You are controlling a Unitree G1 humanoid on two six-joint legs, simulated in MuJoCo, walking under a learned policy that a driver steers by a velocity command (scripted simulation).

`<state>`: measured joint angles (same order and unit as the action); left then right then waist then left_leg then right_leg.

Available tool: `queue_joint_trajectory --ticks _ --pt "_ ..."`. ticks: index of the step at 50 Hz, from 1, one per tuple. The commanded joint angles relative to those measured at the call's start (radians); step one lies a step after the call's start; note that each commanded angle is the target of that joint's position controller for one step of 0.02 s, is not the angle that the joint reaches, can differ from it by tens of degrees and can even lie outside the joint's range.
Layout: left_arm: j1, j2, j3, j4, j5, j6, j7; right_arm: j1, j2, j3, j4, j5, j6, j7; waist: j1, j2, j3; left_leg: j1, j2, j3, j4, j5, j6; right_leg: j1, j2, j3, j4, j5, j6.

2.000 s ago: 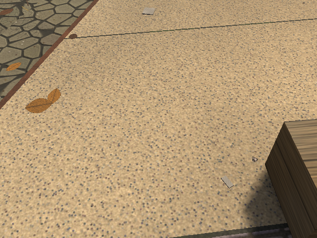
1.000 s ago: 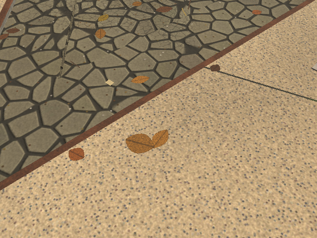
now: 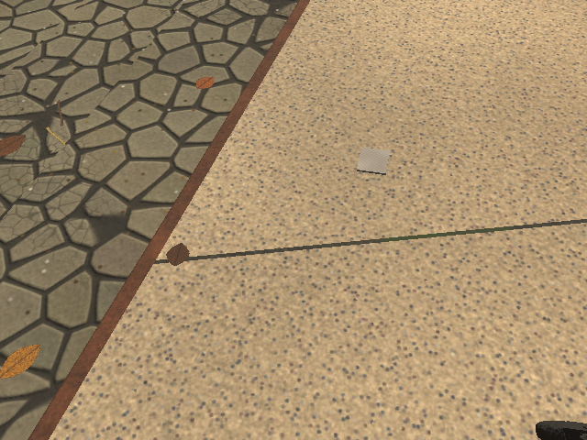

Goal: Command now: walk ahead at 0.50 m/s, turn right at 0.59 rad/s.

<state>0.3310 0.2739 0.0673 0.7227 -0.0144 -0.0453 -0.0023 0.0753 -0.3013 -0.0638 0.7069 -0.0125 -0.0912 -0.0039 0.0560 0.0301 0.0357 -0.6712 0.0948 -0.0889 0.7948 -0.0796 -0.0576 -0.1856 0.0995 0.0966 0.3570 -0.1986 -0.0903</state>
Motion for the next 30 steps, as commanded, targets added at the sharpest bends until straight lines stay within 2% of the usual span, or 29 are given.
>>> queue_joint_trajectory --ticks 1,3,6,7,8,9,10,11,12,13,14,15,16,17,19,22,26,30 --pt "-0.013 0.181 0.05 -0.063 -0.008 -0.011 0.017 -0.096 -0.046 -0.004 -0.076 0.01 -0.016 0.012 0.004 -0.111 -0.031 0.123 -0.064 0.038 -0.182 0.156 -0.011 -0.069 -0.198 0.166 -0.116 0.122 -0.136" --pt "0.02 0.183 0.052 -0.05 -0.012 -0.006 0.018 -0.135 -0.061 -0.006 -0.09 0.019 -0.024 0.022 0.019 -0.117 -0.024 0.148 -0.079 0.025 -0.239 0.163 -0.003 -0.042 -0.217 0.21 -0.085 0.088 -0.131" --pt "0.032 0.174 0.052 -0.044 -0.012 0.003 0.022 -0.123 -0.097 -0.02 -0.095 0.023 -0.037 0.033 0.001 -0.14 -0.029 0.189 -0.09 0.004 -0.301 0.073 0.026 0.033 -0.246 0.297 -0.002 0.073 -0.112" --pt "0.024 0.174 0.053 -0.047 -0.01 0.007 0.023 -0.093 -0.107 -0.026 -0.09 0.024 -0.042 0.033 -0.017 -0.158 -0.034 0.229 -0.092 0.009 -0.31 0.026 0.041 0.043 -0.249 0.32 0.029 0.089 -0.102" --pt "0.009 0.16 0.05 -0.052 -0.01 0.01 0.023 -0.027 -0.115 -0.035 -0.072 0.023 -0.046 0.03 -0.055 -0.166 -0.053 0.318 -0.098 0.027 -0.347 0.02 0.062 0.037 -0.228 0.321 0.078 0.114 -0.084" --pt "0.003 0.123 0.036 -0.061 -0.005 0.009 0.02 0.071 -0.144 -0.05 -0.053 0.012 -0.052 0.023 -0.104 -0.151 -0.123 0.489 -0.06 0.009 -0.355 0.016 0.097 -0.001 -0.176 0.285 0.203 0.148 -0.052" --pt "0.013 0.063 0.013 -0.082 0.012 0.006 0.018 0.22 -0.2 -0.064 -0.041 -0.003 -0.052 0.014 -0.159 -0.029 -0.265 0.747 0.115 -0.163 -0.341 -0.043 0.158 -0.129 -0.107 0.192 0.488 -0.005 -0.011" --pt "0.159 0.018 -0.001 -0.11 -0.023 -0.004 0.018 0.297 -0.273 -0.082 -0.001 -0.008 -0.037 0.02 -0.088 0.325 -0.368 1.033 0.326 -0.646 -0.443 -0.276 0.325 -0.49 0.015 0.077 0.806 -0.413 0.054" --pt "0.133 0.132 0.018 -0.083 -0.033 -0.003 0.023 0.271 -0.174 -0.061 -0.016 0.015 -0.032 0.025 -0.117 0.202 -0.288 0.984 0.324 -0.702 -0.5 -0.516 0.302 -0.612 -0.073 0.102 0.928 -0.369 0.067" --pt "0.016 0.185 0.033 -0.096 -0.023 0.003 0.022 0.23 -0.116 -0.044 -0.026 0.017 -0.026 0.02 -0.144 0.11 -0.166 0.865 0.277 -0.535 -0.512 -0.482 0.256 -0.632 -0.105 0.078 0.951 -0.275 0.071" --pt "-0.034 0.174 0.034 -0.107 -0.012 0.009 0.023 0.178 -0.099 -0.034 -0.03 0.006 -0.019 0.018 -0.126 0.045 -0.1 0.744 0.234 -0.404 -0.524 -0.343 0.232 -0.595 -0.138 0.049 0.932 -0.205 0.076" --pt "-0.062 0.162 0.036 -0.119 -0.002 0.01 0.019 0.149 -0.077 -0.027 -0.023 0.001 -0.015 0.016 -0.108 0.047 -0.051 0.658 0.2 -0.315 -0.543 -0.236 0.231 -0.575 -0.164 0.051 0.887 -0.158 0.079" --pt "-0.055 0.142 0.036 -0.123 -0.009 0.013 0.011 0.137 -0.066 -0.022 -0.017 -0.004 -0.017 0.012 -0.086 0.077 -0.038 0.6 0.171 -0.237 -0.565 -0.167 0.219 -0.525 -0.19 0.047 0.857 -0.13 0.078" --pt "-0.046 0.123 0.034 -0.122 -0.016 0.018 0.007 0.134 -0.06 -0.021 -0.01 -0.001 -0.02 0.011 -0.078 0.094 -0.034 0.576 0.153 -0.179 -0.588 -0.13 0.218 -0.505 -0.198 0.032 0.834 -0.117 0.08" --pt "-0.065 0.092 0.027 -0.135 -0.015 0.026 0.003 0.143 -0.078 -0.028 0.008 0.006 -0.027 0.009 -0.075 0.079 -0.022 0.56 0.158 -0.102 -0.619 -0.05 0.236 -0.525 -0.209 0.014 0.791 -0.088 0.089" --pt "-0.115 0.076 0.019 -0.156 -0.009 0.027 -0.002 0.157 -0.116 -0.039 0.032 0.004 -0.026 0.006 -0.081 0.045 -0.015 0.59 0.173 -0.009 -0.64 0.068 0.252 -0.57 -0.22 0.008 0.681 0.014 0.106" --pt "-0.221 0.057 0.007 -0.173 -0.009 0.013 -0.026 0.168 -0.141 -0.041 0.055 0.01 -0.012 0.001 -0.118 0.031 0.01 0.612 0.141 0.142 -0.638 0.148 0.217 -0.517 -0.205 -0.054 0.456 0.205 0.095" --pt "-0.325 0.052 0.002 -0.214 -0.013 0.01 -0.051 0.225 -0.176 -0.049 0.087 0.026 0.008 -0.001 -0.148 0.026 0.048 0.697 0.171 0.207 -0.616 0.205 0.197 -0.492 -0.182 -0.117 0.317 0.187 0.062"
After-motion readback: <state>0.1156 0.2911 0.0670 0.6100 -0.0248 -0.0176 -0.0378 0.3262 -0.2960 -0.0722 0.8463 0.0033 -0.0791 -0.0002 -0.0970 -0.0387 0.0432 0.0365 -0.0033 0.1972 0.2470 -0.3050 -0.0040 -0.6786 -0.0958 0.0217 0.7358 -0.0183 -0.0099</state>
